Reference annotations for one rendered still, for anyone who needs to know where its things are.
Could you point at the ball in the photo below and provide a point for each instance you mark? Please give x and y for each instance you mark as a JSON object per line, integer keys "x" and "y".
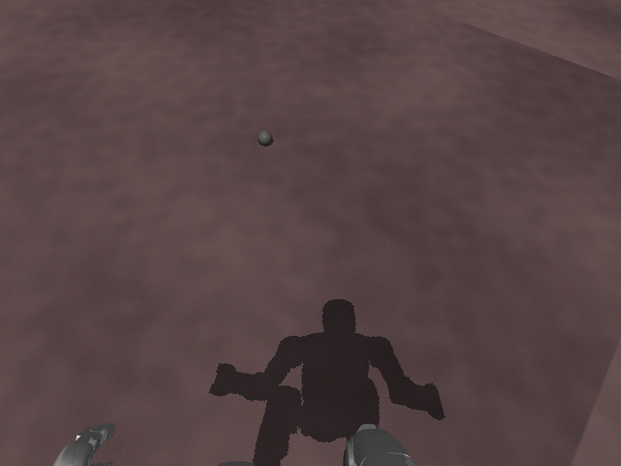
{"x": 264, "y": 137}

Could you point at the left robot hand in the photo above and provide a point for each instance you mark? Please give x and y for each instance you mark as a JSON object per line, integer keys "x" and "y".
{"x": 87, "y": 443}

